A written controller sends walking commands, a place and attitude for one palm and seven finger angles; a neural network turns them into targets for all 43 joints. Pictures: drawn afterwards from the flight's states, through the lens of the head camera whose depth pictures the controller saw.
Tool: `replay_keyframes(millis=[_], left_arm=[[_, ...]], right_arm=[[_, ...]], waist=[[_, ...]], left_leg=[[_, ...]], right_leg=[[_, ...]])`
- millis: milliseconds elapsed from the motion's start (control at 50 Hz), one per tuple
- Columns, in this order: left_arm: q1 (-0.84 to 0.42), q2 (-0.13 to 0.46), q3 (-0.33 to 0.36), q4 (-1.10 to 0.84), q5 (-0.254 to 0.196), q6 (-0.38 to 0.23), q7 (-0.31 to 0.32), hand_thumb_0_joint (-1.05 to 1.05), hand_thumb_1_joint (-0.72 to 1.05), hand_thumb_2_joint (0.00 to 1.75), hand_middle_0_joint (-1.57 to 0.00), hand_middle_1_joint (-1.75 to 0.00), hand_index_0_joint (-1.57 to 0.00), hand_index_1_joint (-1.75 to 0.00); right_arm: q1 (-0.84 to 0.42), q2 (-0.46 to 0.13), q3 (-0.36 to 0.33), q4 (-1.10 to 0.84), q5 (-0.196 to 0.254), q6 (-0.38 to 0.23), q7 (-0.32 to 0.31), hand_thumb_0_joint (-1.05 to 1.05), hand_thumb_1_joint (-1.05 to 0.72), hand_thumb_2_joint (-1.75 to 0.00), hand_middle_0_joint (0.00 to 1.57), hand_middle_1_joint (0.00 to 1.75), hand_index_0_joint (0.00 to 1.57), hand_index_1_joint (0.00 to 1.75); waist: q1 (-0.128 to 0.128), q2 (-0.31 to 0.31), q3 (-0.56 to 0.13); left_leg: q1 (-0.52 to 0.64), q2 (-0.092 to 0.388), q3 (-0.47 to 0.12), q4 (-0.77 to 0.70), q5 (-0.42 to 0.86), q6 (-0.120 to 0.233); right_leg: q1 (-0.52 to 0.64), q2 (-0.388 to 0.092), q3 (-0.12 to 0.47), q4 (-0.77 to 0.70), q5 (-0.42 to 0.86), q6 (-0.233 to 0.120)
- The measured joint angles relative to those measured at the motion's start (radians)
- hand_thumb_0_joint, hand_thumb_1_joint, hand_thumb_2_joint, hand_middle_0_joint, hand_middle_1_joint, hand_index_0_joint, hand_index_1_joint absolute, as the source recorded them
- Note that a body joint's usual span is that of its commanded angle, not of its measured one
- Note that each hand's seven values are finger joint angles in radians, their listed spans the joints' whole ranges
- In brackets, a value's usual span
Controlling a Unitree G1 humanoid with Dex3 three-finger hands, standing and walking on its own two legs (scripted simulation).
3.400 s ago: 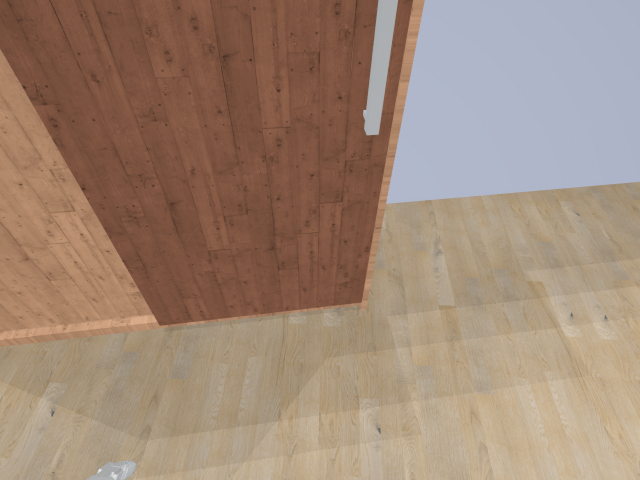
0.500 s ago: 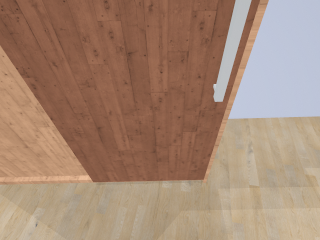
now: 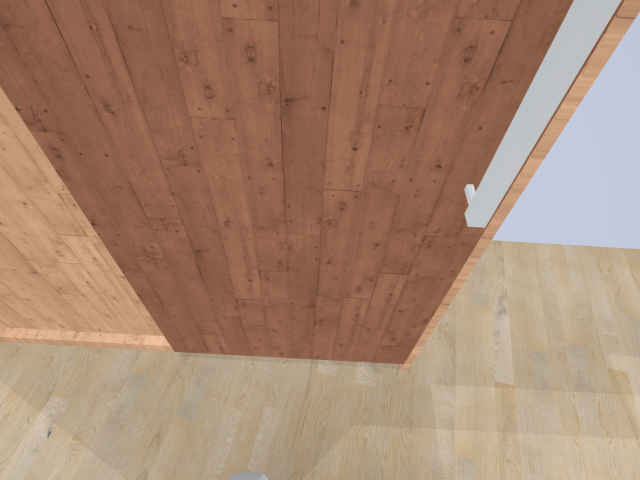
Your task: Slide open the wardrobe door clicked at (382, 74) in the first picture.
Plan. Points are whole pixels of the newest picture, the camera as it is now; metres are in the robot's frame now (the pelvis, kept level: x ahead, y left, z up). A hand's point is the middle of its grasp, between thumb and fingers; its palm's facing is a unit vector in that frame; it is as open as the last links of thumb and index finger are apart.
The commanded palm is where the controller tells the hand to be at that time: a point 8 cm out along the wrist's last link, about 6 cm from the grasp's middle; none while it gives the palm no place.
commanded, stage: come to a stop and stand still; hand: right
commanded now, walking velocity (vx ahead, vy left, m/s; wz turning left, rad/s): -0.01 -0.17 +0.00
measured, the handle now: (519, 116) +0.49 -0.20 +0.21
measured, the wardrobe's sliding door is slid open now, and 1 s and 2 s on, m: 0.00 0.00 0.00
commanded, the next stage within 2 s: look again from close up in 1.04 s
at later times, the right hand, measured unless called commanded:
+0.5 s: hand out of the picture -0.03 -0.21 -0.16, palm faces +0.10 +0.98 -0.18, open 7.4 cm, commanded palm none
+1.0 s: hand out of the picture -0.04 -0.19 -0.16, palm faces +0.05 +0.97 -0.22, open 7.4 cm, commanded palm none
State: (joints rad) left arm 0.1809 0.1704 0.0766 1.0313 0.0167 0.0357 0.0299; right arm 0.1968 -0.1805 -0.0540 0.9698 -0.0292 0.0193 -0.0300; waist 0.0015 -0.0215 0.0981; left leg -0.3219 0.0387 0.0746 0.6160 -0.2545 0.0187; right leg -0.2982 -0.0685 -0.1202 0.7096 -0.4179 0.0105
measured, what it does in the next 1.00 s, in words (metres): steps on the spot: right foot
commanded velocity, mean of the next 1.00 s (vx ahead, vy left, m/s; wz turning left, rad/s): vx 0.03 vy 0.00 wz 0.00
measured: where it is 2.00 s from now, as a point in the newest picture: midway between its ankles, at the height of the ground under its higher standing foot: outside the picture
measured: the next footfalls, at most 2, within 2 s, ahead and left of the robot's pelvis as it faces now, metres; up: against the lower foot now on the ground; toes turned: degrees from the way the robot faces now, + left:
right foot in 0.34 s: -0.03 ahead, -0.14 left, +0.00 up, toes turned -4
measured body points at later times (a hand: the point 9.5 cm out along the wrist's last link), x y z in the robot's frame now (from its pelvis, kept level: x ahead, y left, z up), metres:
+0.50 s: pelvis -0.03 -0.02 +0.02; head -0.03 -0.05 +0.47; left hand -0.02 +0.20 -0.13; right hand -0.04 -0.26 -0.15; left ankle -0.01 +0.10 -0.72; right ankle -0.07 -0.13 -0.72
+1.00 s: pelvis -0.03 -0.02 +0.01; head -0.03 +0.01 +0.46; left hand -0.03 +0.19 -0.16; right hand -0.04 -0.24 -0.14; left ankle -0.02 +0.10 -0.72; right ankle -0.07 -0.13 -0.72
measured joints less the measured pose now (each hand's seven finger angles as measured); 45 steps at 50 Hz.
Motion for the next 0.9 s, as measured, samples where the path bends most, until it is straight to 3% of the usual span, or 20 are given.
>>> replay_keyframes(millis=[40, 120, 200, 280, 340, 420, 540, 680, 900], left_arm=[[-0.006, 0.015, 0.007, -0.005, -0.002, 0.017, 0.002, 0.00, 0.91, 0.90, -0.20, -0.30, -0.20, -0.30], [-0.006, 0.027, 0.008, -0.008, 0.002, 0.025, -0.008, 0.00, 0.91, 0.90, -0.20, -0.30, -0.20, -0.30], [0.012, 0.025, -0.001, -0.010, 0.004, 0.021, -0.020, 0.00, 0.91, 0.90, -0.20, -0.30, -0.20, -0.30], [0.031, 0.017, -0.013, -0.011, 0.000, 0.005, -0.022, 0.00, 0.91, 0.90, -0.20, -0.30, -0.19, -0.30], [0.059, 0.012, -0.026, -0.011, 0.001, -0.020, -0.019, 0.00, 0.91, 0.90, -0.20, -0.30, -0.20, -0.30], [0.104, -0.026, -0.049, 0.020, 0.010, -0.031, -0.008, 0.00, 0.91, 0.90, -0.20, -0.30, -0.20, -0.30], [0.140, -0.062, -0.069, 0.071, 0.004, -0.045, 0.008, 0.00, 0.91, 0.90, -0.20, -0.30, -0.20, -0.30], [0.125, -0.050, -0.072, 0.089, -0.007, -0.052, 0.006, 0.00, 0.91, 0.90, -0.20, -0.30, -0.20, -0.30], [0.150, -0.025, -0.084, 0.043, 0.000, -0.063, 0.004, 0.01, 0.92, 0.90, -0.20, -0.30, -0.20, -0.30]], right_arm=[[-0.010, 0.013, 0.009, 0.002, 0.000, -0.002, -0.001, 0.00, -0.91, -0.90, 0.20, 0.30, 0.19, 0.30], [-0.020, 0.027, 0.014, -0.004, 0.000, 0.002, -0.005, 0.00, -0.90, -0.90, 0.20, 0.30, 0.20, 0.30], [-0.017, 0.024, 0.014, -0.012, -0.002, 0.001, -0.002, 0.00, -0.90, -0.90, 0.20, 0.30, 0.20, 0.30], [0.002, 0.011, 0.010, -0.005, -0.003, 0.000, 0.004, 0.00, -0.90, -0.90, 0.21, 0.30, 0.20, 0.30], [0.025, -0.001, 0.006, 0.019, 0.006, 0.011, 0.005, 0.00, -0.90, -0.90, 0.21, 0.30, 0.20, 0.30], [0.049, -0.022, 0.004, 0.074, 0.008, 0.031, 0.012, 0.00, -0.90, -0.90, 0.20, 0.30, 0.20, 0.30], [0.094, -0.023, 0.019, 0.128, 0.010, 0.007, 0.020, 0.00, -0.91, -0.90, 0.20, 0.30, 0.19, 0.30], [0.109, 0.036, 0.054, 0.177, 0.017, -0.023, -0.007, 0.00, -0.91, -0.90, 0.20, 0.30, 0.19, 0.30], [0.113, 0.066, 0.074, 0.158, 0.018, -0.036, -0.003, 0.00, -0.90, -0.90, 0.20, 0.30, 0.20, 0.30]], waist=[[0.006, -0.021, 0.000], [0.002, -0.020, -0.012], [-0.013, 0.005, -0.030], [-0.030, 0.029, -0.049], [-0.026, 0.032, -0.074], [-0.015, 0.066, -0.094], [-0.020, 0.079, -0.102], [-0.002, 0.013, -0.070], [0.002, -0.027, -0.087]], left_leg=[[-0.005, -0.003, 0.013, 0.008, -0.021, 0.010], [0.004, 0.002, 0.021, -0.048, 0.022, 0.013], [0.005, 0.015, 0.025, -0.100, 0.062, 0.012], [-0.006, 0.020, 0.026, -0.128, 0.094, 0.002], [-0.028, 0.015, 0.034, -0.108, 0.093, -0.015], [-0.006, 0.014, 0.001, -0.081, -0.002, -0.035], [0.093, 0.006, -0.032, -0.150, 0.024, -0.035], [0.108, -0.025, -0.030, -0.173, 0.037, -0.026], [0.075, -0.005, -0.037, -0.068, -0.027, -0.023]], right_leg=[[-0.061, 0.029, 0.067, 0.169, -0.092, 0.004], [-0.122, 0.057, 0.101, 0.370, -0.049, 0.020], [-0.077, 0.050, 0.093, 0.261, -0.028, 0.027], [0.016, 0.041, 0.085, 0.029, -0.017, 0.017], [0.107, 0.032, 0.088, -0.189, 0.058, -0.002], [0.133, 0.053, 0.091, -0.231, 0.107, -0.016], [0.161, 0.074, 0.075, -0.283, 0.131, -0.020], [0.150, 0.042, 0.073, -0.241, 0.110, -0.012], [0.144, 0.059, 0.070, -0.194, 0.076, -0.015]])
